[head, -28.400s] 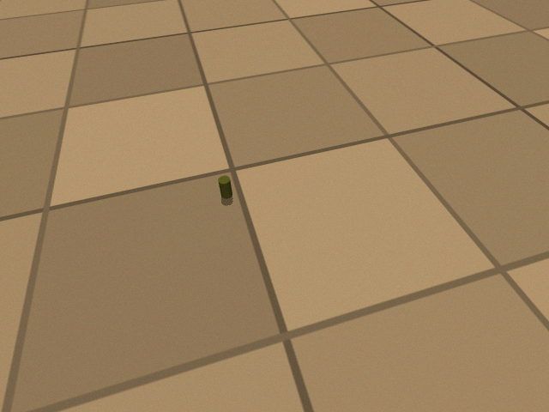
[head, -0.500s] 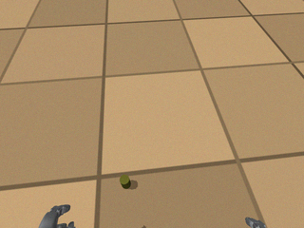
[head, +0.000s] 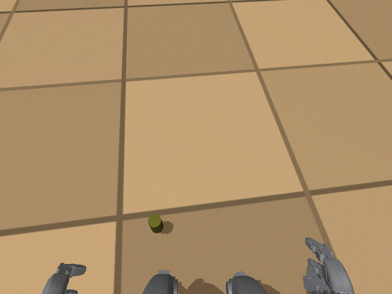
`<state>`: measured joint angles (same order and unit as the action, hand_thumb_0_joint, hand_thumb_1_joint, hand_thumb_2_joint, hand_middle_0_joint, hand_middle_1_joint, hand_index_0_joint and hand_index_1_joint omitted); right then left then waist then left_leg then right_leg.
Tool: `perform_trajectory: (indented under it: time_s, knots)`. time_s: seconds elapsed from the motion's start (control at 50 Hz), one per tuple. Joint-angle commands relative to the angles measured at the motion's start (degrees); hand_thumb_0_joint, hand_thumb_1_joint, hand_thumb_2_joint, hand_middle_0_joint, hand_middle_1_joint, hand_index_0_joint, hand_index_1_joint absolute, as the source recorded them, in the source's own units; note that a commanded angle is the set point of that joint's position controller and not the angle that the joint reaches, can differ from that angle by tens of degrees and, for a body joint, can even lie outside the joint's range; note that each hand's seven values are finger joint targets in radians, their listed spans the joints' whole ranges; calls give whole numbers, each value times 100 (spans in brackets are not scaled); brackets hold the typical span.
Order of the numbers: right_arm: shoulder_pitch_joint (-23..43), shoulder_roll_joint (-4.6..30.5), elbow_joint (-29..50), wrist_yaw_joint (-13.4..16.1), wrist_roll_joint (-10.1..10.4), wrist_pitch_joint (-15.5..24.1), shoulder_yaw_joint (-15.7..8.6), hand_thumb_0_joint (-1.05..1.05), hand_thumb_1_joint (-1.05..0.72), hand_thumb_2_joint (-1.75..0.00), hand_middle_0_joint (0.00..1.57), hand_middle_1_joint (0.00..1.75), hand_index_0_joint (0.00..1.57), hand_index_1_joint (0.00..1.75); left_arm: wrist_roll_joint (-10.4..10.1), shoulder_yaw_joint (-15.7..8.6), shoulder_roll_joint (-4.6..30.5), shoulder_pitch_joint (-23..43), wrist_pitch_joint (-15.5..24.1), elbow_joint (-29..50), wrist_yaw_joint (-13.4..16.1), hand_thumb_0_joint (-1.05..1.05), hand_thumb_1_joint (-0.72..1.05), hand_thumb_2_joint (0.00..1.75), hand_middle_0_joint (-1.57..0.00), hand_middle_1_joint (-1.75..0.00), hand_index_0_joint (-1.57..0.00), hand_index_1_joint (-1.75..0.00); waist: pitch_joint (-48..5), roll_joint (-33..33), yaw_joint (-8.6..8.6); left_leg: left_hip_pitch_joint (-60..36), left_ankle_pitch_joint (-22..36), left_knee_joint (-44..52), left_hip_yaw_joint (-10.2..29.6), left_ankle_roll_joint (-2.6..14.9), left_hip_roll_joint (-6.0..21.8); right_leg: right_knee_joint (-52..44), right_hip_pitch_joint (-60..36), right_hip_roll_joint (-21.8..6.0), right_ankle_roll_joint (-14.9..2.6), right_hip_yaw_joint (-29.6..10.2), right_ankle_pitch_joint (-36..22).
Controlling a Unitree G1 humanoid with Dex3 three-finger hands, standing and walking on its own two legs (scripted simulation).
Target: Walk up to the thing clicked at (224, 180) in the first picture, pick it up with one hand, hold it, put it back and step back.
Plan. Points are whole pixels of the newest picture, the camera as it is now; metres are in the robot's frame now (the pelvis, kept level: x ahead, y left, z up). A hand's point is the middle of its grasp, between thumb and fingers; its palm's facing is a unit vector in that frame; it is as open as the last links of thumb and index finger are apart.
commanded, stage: rise first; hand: left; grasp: from above
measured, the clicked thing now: (155, 223) +0.43 +0.18 -0.65
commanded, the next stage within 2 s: none
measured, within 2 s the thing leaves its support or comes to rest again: neither
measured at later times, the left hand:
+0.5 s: hand out of the picture +0.15 +0.27 -0.24, palm faces -0.35 -0.73 -0.58, open 14.1 cm
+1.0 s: hand (120, 250) +0.28 +0.27 -0.41, palm faces -0.47 -0.27 -0.84, open 13.6 cm
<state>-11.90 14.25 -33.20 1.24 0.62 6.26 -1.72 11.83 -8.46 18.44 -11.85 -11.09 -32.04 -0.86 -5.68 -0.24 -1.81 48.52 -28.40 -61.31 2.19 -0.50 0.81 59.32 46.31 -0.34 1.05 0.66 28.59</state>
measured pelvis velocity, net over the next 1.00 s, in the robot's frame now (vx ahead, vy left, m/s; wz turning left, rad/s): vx -0.09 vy -0.01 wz -0.05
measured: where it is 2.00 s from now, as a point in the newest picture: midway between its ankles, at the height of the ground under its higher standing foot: outside the picture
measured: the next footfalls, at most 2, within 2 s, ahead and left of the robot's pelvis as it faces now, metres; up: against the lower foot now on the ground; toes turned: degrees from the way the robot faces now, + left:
none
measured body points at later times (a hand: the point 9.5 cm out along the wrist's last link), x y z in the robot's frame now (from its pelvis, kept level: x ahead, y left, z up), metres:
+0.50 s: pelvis -0.03 +0.00 -0.09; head +0.11 +0.01 +0.33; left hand +0.17 +0.30 -0.20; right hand +0.17 -0.25 -0.18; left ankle +0.01 +0.12 -0.67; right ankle +0.00 -0.13 -0.67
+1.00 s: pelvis -0.09 -0.01 -0.27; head +0.11 +0.01 +0.14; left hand +0.30 +0.28 -0.37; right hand +0.03 -0.28 -0.40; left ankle +0.01 +0.12 -0.67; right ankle +0.00 -0.13 -0.67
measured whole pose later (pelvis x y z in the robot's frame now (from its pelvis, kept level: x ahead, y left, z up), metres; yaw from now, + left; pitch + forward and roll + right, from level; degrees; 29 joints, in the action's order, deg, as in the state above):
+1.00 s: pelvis -0.09 -0.01 -0.27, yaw -3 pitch +33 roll -3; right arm -6.6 15.2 -41.3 -3.5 -1.7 6.5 -3.0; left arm 52.2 -4.7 29.4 29.7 7.3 -56.2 11.9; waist -8.4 0.9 -3.5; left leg 114.8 -37.2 -118.3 4.9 -1.6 0.0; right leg 116.8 112.3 0.5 0.9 1.6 38.2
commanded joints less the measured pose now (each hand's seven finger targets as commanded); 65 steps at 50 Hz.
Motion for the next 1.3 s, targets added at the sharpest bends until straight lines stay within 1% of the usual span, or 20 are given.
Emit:
perform_trajectory:
  time_s: [0.0, 0.1, 0.14, 0.2, 0.28, 0.36, 0.46, 0.52, 0.58, 0.68, 0.74, 0.8, 0.86, 0.94, 0.96, 1.0, 1.06, 1.1, 1.18, 1.28]
  knots:
    - [-82, 795, 849, 103, -31, 345, -338, 0, -91, -91, 20, 30, 20, 30, 135, -277, 995, -312, -16, 1102, 94, 0, -53, 96, -6, -109, -7, -108, -1429, 483, -27, -838, 1676, 571, -107, 64, -1, -458, -344, 123, -225, 137, -1414]
    - [-29, 775, 952, 92, -42, 428, -324, 0, -92, -91, 20, 30, 20, 30, 264, -348, 1057, -558, -118, 1410, 177, 0, -54, 94, -7, -109, -8, -108, -1537, 409, 11, -428, 1641, 174, -110, 90, -26, -132, -67, 131, -223, 146, -1416]
    - [-9, 750, 1049, 72, -38, 464, -320, 0, -91, -91, 20, 30, 20, 30, 289, -257, 938, -657, -111, 1623, 179, 0, -55, 95, -7, -110, -8, -109, -1673, 473, 3, -333, 1680, 70, -71, 80, -26, 46, 82, 133, -242, 149, -1415]
    - [43, 766, 1081, 64, -45, 503, -338, 0, -90, -90, 20, 30, 20, 30, 347, -351, 1014, -816, -99, 1711, 206, 0, -53, 94, -6, -110, -8, -108, -1690, 517, 44, -138, 1472, -92, -40, 69, -31, 264, 361, 149, -242, 166, -1220]
    - [151, 800, 1100, 37, -14, 564, -310, 0, -91, -91, 20, 30, 20, 30, 506, -206, 1061, -269, 27, 1801, 223, 0, -58, 96, -7, -108, -7, -108, -1610, 442, -114, 372, 891, -373, 28, 102, -31, 543, 881, 148, -248, 139, -795]
    - [229, 872, 918, -24, -21, 677, -315, 0, -89, -90, 20, 30, 20, 30, 932, -168, 1194, 353, 403, 1185, 252, 0, -55, 95, -6, -109, -7, -108, -1591, 398, -127, 1088, 447, -916, 87, 104, -55, 1187, 1705, 125, -267, 108, -407]
    - [286, 949, 679, -105, -23, 841, -383, 0, -90, -90, 20, 30, 20, 30, 1648, 23, 1328, 1191, 1052, 908, 445, 0, -52, 94, -9, -108, -9, -107, -2384, 516, -123, 1701, 494, -1821, -42, 108, -130, 1993, 2427, 132, -269, 15, -508]
    - [341, 1070, 472, -131, -32, 861, -454, 0, -91, -90, 20, 30, 20, 30, 2041, -136, 1692, 1645, 1301, 590, 662, 0, -52, 94, -9, -108, -10, -107, -2693, 611, -12, 2064, 424, -2194, -14, 87, -125, 2460, 2897, 138, -285, 22, -443]
    - [290, 1135, 266, -196, -28, 807, -480, 0, -90, -90, 20, 30, 20, 30, 2454, -109, 1769, 1945, 1466, 139, 841, 0, -54, 98, -8, -108, -8, -108, -3127, 644, 74, 2246, 841, -2676, 4, 96, -117, 2953, 3370, 152, -306, 65, -684]
    - [172, 1183, -22, -296, -99, 668, -540, 0, -88, -90, 20, 30, 20, 30, 3084, -109, 2034, 3029, 1629, -395, 1146, 0, -50, 97, -10, -103, -10, -104, -3736, 525, 86, 2882, 854, -3440, -79, 140, -145, 3495, 3745, 167, -294, 113, -734]
    - [54, 1166, -117, -325, -123, 571, -580, 0, -86, -89, 20, 30, 20, 30, 3321, -51, 2128, 3691, 1668, -569, 1287, 0, -47, 96, -12, -100, -11, -101, -3986, 375, 35, 3338, 633, -3801, -179, 185, -167, 3608, 3730, 171, -252, 86, -663]
    - [-9, 1186, -207, -335, -157, 457, -599, 0, -87, -90, 20, 30, 20, 30, 3580, -154, 2494, 4234, 1705, -1043, 1368, 0, -45, 96, -13, -99, -13, -99, -3978, 189, 2, 3936, 121, -4065, -237, 220, -192, 3715, 3813, 189, -233, 89, -199]
    - [-76, 1191, -252, -362, -195, 324, -611, 0, -88, -90, 20, 30, 20, 30, 3828, -77, 2580, 4821, 1798, -1300, 1411, 0, -46, 96, -13, -98, -13, -99, -4105, 302, -39, 4068, -74, -4222, -223, 220, -199, 3922, 4097, 196, -255, 163, 67]
    - [-127, 1149, -340, -375, -242, 191, -552, 0, -89, -90, 20, 30, 20, 30, 4095, 85, 2578, 5362, 1950, -1826, 1493, 0, -46, 95, -12, -101, -13, -100, -3694, 438, -195, 4436, -675, -4352, -200, 227, -219, 4114, 4651, 222, -285, 264, 720]
    - [-146, 1207, -351, -373, -248, 155, -560, 0, -88, -90, 20, 30, 20, 30, 4174, 18, 2707, 5493, 1979, -1862, 1539, 0, -45, 95, -12, -100, -13, -99, -3695, 405, -199, 4400, -779, -4369, -132, 233, -209, 4173, 4867, 226, -292, 311, 820]
    - [-183, 1189, -394, -381, -259, 84, -526, 0, -89, -90, 20, 30, 20, 30, 4364, 170, 2675, 5728, 2052, -2098, 1594, 0, -46, 96, -13, -98, -13, -98, -3603, 610, -278, 4544, -846, -4466, -153, 213, -227, 4311, 5021, 224, -310, 336, 854]
    - [-259, 1202, -477, -407, -314, -4, -489, 0, -90, -90, 20, 30, 20, 30, 4561, 201, 2742, 6066, 2132, -2288, 1735, 0, -46, 95, -14, -96, -14, -96, -3524, 578, -383, 4659, -846, -4656, -131, 239, -229, 4434, 5293, 227, -307, 390, 834]
    - [-277, 1228, -525, -425, -347, -51, -466, 0, -90, -90, 20, 30, 20, 30, 4717, 162, 2841, 6106, 2167, -2477, 1833, 0, -43, 93, -16, -93, -16, -93, -3491, 660, -365, 4620, -873, -4693, -72, 222, -216, 4578, 5495, 217, -317, 441, 847]
    - [-383, 1259, -635, -477, -405, -128, -413, 0, -91, -90, 20, 30, 20, 30, 5032, 198, 2887, 6446, 2193, -2734, 2025, 0, -42, 92, -19, -88, -18, -88, -3640, 999, -434, 4479, -593, -4824, -10, 179, -209, 4911, 5769, 218, -343, 545, 511]
    - [-392, 1294, -726, -531, -493, -180, -384, 0, -90, -90, 20, 30, 20, 30, 5315, 297, 2869, 6728, 2187, -3163, 2224, 0, -41, 91, -21, -84, -20, -85, -3407, 1242, -562, 4533, -805, -4868, 75, 156, -177, 5145, 6183, 203, -351, 638, 630]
